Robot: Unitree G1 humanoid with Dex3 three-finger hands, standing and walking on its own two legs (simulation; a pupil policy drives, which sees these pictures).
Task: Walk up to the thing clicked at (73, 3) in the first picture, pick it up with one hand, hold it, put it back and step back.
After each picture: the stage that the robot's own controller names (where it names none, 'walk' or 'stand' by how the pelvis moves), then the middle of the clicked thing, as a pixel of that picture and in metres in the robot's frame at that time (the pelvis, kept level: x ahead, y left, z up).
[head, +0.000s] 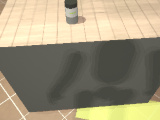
stand; (71, 11) +0.77 +0.09 +0.04
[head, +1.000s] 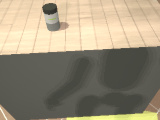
rise first; (51, 17) +0.68 +0.20 +0.06
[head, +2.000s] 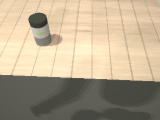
stand; (40, 30) +0.54 +0.20 +0.07
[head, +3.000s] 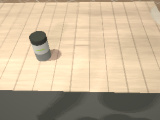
stand; (40, 46) +0.52 +0.20 +0.04
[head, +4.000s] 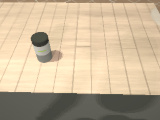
stand; (42, 47) +0.51 +0.20 +0.03
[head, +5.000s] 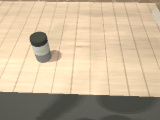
stand; (41, 47) +0.51 +0.20 +0.03
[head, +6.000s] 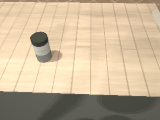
stand; (41, 47) +0.51 +0.20 +0.03
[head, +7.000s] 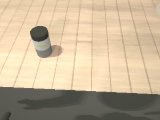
rise first; (42, 42) +0.51 +0.20 +0.04
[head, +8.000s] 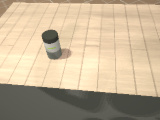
go down; (52, 45) +0.53 +0.19 +0.04
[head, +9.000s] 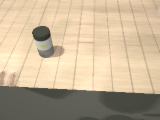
go down; (43, 42) +0.52 +0.18 +0.05
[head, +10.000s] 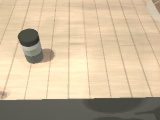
go down; (31, 47) +0.48 +0.18 +0.05
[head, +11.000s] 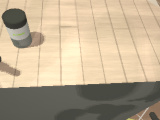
close in; (18, 29) +0.51 +0.19 +0.07
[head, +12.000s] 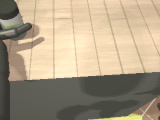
close; (11, 21) +0.53 +0.19 +0.09
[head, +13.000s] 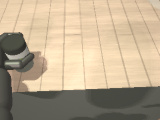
lift; (19, 54) +0.42 +0.21 +0.09
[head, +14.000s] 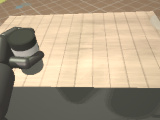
lift; (27, 52) +0.33 +0.17 +0.23
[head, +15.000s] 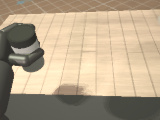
hold; (27, 49) +0.33 +0.17 +0.23
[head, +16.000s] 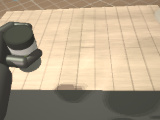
crouch; (24, 50) +0.33 +0.17 +0.23
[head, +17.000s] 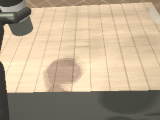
crouch; (16, 13) +0.45 +0.20 +0.26
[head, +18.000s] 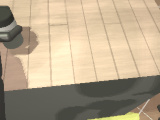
lower; (7, 29) +0.51 +0.20 +0.08
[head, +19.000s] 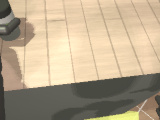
lower; (4, 20) +0.53 +0.19 +0.09
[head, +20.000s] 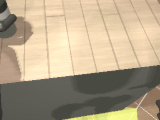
lower; out of the picture +0.53 +0.20 +0.10
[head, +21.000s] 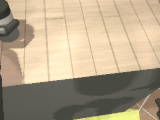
lower; (3, 22) +0.52 +0.19 +0.10
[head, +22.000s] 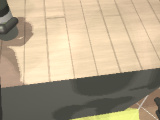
loosen; (1, 20) +0.53 +0.19 +0.10
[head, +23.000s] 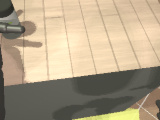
withdraw; (6, 19) +0.53 +0.18 +0.10
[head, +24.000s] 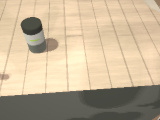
sink last; (34, 36) +0.51 +0.16 +0.08
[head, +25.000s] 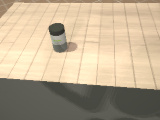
stand; (58, 38) +0.57 +0.17 +0.06
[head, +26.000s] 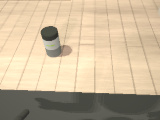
stand; (51, 42) +0.53 +0.16 +0.05
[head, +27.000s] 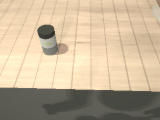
stand; (48, 40) +0.54 +0.17 +0.04
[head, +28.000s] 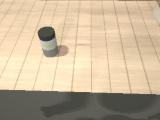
stand; (48, 42) +0.53 +0.17 +0.04
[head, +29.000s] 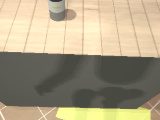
walk; (56, 4) +0.63 +0.11 +0.05
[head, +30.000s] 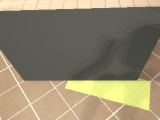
walk; out of the picture +0.93 +0.20 +0.06
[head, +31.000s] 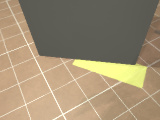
stand; out of the picture +1.30 +0.11 +0.06
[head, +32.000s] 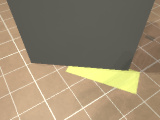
stand; out of the picture +1.25 +0.12 +0.04
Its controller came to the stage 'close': yes
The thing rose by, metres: 0.24
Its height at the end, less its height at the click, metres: +0.00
